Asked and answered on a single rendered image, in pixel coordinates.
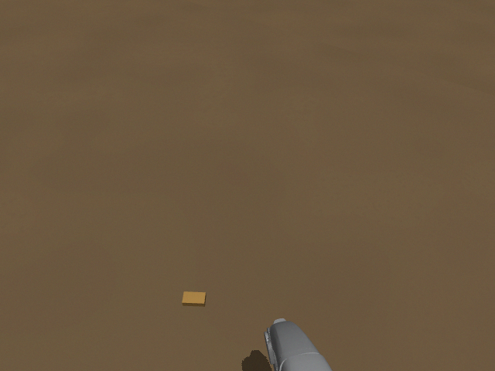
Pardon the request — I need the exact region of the small box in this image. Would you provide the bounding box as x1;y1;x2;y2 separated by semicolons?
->
182;291;206;307

